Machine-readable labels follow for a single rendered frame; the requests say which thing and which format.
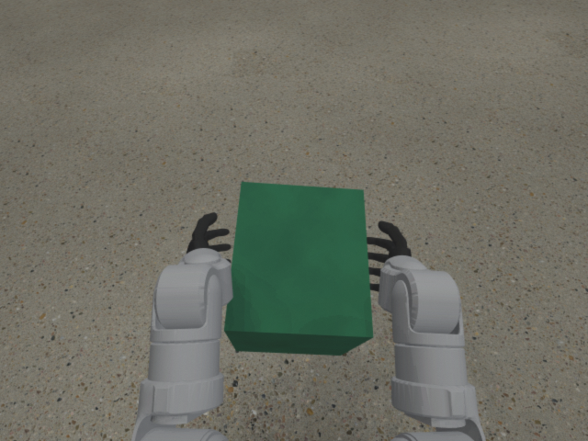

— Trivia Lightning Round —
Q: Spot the left robot forearm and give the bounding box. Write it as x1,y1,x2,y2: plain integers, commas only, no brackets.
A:
131,248,233,441

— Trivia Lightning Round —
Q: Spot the right robot forearm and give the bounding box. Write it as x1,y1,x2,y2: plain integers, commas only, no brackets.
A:
378,255,486,441

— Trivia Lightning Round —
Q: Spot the right robot hand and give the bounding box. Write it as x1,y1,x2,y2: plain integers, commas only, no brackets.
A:
367,221,412,291

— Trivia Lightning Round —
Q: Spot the left robot hand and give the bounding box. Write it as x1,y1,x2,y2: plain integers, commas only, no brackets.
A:
187,212,231,262

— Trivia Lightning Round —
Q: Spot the carton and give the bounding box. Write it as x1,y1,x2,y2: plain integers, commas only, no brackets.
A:
224,182,373,356

